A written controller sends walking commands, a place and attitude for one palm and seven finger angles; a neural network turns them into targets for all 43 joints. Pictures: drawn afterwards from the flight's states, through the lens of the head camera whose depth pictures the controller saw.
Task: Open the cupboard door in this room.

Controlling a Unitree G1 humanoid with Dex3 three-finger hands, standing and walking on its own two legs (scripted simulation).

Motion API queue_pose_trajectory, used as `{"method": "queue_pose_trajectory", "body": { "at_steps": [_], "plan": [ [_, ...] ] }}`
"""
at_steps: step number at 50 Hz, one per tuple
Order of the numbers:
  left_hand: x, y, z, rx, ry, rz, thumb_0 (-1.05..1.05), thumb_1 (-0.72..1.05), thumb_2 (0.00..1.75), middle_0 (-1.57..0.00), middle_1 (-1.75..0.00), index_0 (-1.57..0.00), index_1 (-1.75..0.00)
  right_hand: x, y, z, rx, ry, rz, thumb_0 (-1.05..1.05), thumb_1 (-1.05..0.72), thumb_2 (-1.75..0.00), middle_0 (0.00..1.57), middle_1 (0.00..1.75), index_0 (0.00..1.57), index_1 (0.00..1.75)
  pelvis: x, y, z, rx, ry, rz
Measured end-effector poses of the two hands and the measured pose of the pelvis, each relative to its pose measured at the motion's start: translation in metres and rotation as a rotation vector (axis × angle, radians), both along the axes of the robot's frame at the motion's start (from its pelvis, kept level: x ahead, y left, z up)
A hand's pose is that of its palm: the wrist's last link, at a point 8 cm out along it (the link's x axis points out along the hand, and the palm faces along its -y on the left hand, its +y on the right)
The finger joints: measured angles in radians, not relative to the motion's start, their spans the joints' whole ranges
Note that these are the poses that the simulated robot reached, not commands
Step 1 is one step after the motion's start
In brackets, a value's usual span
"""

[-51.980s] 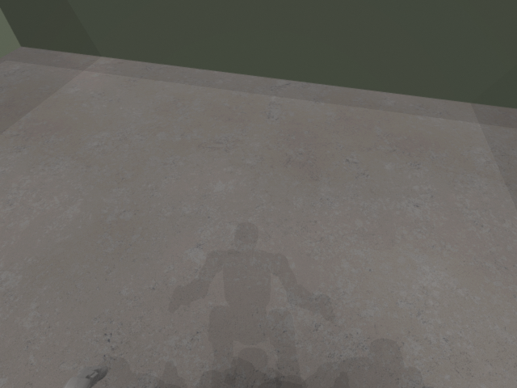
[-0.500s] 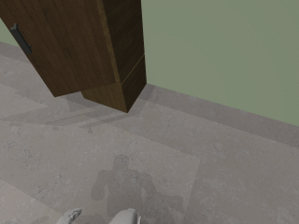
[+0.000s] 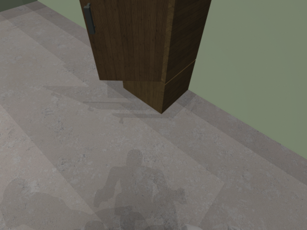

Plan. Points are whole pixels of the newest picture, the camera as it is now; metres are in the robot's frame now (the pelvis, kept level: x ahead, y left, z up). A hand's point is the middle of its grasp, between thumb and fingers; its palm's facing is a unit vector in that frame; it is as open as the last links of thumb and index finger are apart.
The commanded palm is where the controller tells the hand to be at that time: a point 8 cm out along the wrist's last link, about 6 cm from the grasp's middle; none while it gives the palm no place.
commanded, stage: turn to face it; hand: left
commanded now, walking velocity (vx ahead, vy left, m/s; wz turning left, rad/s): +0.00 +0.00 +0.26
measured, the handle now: (90, 18) +0.98 +0.38 +0.03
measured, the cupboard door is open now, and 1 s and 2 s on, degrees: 41 41 41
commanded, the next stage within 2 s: take the last steps up to it in 0.08 s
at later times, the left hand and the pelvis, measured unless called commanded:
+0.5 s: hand out of the picture -0.03 +0.17 -0.16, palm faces +0.25 -0.95 -0.19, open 7.4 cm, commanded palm none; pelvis +0.02 -0.01 +0.01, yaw +9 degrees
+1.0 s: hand (84, 186) +0.25 +0.24 -0.16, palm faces +0.11 -0.97 -0.22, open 7.4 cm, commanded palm none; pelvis +0.15 +0.04 -0.01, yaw +7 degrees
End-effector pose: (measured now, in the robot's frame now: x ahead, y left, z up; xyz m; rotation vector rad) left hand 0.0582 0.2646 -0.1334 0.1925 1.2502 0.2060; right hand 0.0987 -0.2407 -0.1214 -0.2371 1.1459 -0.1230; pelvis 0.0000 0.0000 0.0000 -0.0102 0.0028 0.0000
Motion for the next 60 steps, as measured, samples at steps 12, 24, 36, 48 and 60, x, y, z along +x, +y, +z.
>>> {"method": "queue_pose_trajectory", "body": {
  "at_steps": [12, 24, 36, 48, 60],
  "plan": [
    [-0.017, -0.051, 0.013, 0.017, -0.058, 0.045, 0.01, 0.9, 0.89, -0.2, -0.3, -0.2, -0.3, -0.027, -0.031, -0.028, 0.074, 0.124, 0.0, 0.01, -0.9, -0.9, 0.2, 0.3, 0.2, 0.3, -0.002, -0.034, -0.002, 0.031, -0.019, 0.083],
    [-0.1, -0.055, 0.004, -0.078, 0.099, 0.223, 0.01, 0.91, 0.89, -0.2, -0.3, -0.2, -0.3, 0.02, -0.013, -0.001, 0.019, 0.131, 0.124, 0.01, -0.91, -0.9, 0.19, 0.3, 0.2, 0.29, 0.018, -0.014, 0.01, 0.038, -0.006, 0.16],
    [-0.077, 0.012, -0.014, -0.094, 0.197, 0.232, 0.01, 0.91, 0.89, -0.2, -0.3, -0.2, -0.3, 0.064, 0.068, -0.003, 0.025, 0.013, 0.139, 0.0, -0.91, -0.9, 0.2, 0.3, 0.2, 0.3, 0.061, 0.043, 0.0, 0.024, -0.017, 0.155],
    [0.143, 0.028, 0.011, -0.04, -0.125, 0.05, 0.01, 0.91, 0.9, -0.19, -0.3, -0.2, -0.3, 0.006, 0.056, -0.022, 0.06, 0.321, -0.019, 0.01, -0.92, -0.9, 0.2, 0.3, 0.2, 0.3, 0.137, 0.045, 0.001, 0.046, -0.02, 0.129],
    [0.187, 0.013, 0.007, -0.043, -0.109, 0.138, -0.01, 0.95, 0.89, -0.2, -0.3, -0.2, -0.3, 0.121, 0.051, -0.018, 0.063, 0.28, 0.001, 0.01, -0.91, -0.9, 0.2, 0.3, 0.2, 0.3, 0.213, 0.038, 0.005, 0.01, -0.029, 0.157]
  ]
}}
